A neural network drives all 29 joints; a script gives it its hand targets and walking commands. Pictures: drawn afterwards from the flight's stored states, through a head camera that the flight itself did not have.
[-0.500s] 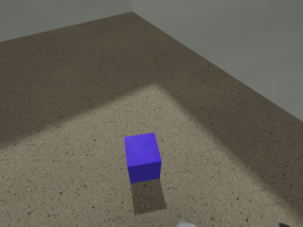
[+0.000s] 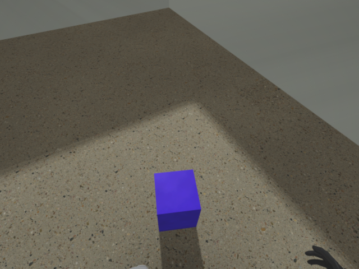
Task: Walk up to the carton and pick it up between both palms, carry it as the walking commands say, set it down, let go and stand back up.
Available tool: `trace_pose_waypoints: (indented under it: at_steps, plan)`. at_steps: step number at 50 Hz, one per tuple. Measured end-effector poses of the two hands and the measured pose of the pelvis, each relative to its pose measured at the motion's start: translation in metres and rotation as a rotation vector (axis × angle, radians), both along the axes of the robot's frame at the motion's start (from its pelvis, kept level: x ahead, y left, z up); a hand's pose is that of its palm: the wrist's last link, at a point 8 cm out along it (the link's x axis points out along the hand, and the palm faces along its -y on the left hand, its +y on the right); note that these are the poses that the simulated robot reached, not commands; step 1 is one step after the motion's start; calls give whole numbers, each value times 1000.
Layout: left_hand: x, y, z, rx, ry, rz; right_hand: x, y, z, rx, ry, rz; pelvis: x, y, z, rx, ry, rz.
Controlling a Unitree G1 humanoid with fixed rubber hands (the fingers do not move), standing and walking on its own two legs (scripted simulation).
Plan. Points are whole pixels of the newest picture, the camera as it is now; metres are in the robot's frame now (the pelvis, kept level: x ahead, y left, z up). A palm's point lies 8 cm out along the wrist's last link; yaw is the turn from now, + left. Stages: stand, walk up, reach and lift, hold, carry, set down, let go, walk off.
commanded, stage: walk up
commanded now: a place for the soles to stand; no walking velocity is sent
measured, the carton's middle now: (175, 201) +0.54 +0.00 -0.62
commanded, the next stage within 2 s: none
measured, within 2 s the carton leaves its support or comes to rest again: neither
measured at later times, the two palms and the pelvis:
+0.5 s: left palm (38, 266) +0.16 +0.30 -0.07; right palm out of the picture +0.14 -0.33 -0.07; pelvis +0.03 -0.01 +0.03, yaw -1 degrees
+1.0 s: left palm out of the picture +0.13 +0.31 -0.08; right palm (329, 242) +0.20 -0.34 -0.07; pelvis +0.09 -0.02 +0.01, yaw +2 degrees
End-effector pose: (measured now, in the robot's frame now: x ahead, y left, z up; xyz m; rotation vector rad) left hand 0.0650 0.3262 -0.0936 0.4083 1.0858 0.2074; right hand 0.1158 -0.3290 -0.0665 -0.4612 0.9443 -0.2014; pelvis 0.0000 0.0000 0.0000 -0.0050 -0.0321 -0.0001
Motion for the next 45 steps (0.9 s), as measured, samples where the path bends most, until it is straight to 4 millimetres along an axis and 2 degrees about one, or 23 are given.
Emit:
trace_pose_waypoints:
  at_steps: [4, 11, 19, 31, 35, 39, 42, 45]
  plan:
    - [19, -8, -2, -9, -11, -19, 12, -1, -2, 16, -2, -23, 9, -3, 1, -2, 2, -1]
    - [61, -13, 11, -8, -59, -32, 25, 0, -4, 41, 17, -37, 21, -6, 9, -2, 4, -10]
    - [86, -16, 25, 1, -63, -35, 28, -3, -4, 62, 45, -69, 27, -10, 18, 8, -2, -16]
    - [95, -21, 27, -24, -40, -16, 18, -9, -1, 56, 106, -95, 36, -11, 26, 9, -5, -12]
    - [97, -14, 25, -16, -43, -4, 12, -20, -1, 26, 124, -96, 46, -14, 21, 19, 3, -4]
    - [99, -17, 23, 5, -36, 0, 3, -38, -5, 1, 165, -111, 57, -24, 16, 13, 13, 7]
    - [95, -20, 22, 10, -30, 17, 12, -44, -7, -4, 181, -107, 66, -29, 16, 9, 15, 24]
    - [80, -19, 21, 10, 10, 56, 37, -36, -4, 4, 166, -69, 74, -29, 20, 16, 11, 36]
